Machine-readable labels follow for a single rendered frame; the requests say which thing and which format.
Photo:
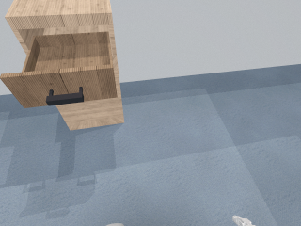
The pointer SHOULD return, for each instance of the drawer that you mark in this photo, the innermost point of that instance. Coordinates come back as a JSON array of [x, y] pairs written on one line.
[[64, 63]]

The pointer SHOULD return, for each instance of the handle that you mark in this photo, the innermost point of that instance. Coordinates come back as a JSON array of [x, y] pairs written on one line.
[[64, 99]]

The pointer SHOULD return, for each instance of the robot right hand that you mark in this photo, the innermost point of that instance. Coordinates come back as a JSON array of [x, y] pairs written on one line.
[[241, 221]]

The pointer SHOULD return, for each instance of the cabinet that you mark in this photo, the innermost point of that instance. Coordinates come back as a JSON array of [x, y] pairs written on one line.
[[28, 18]]

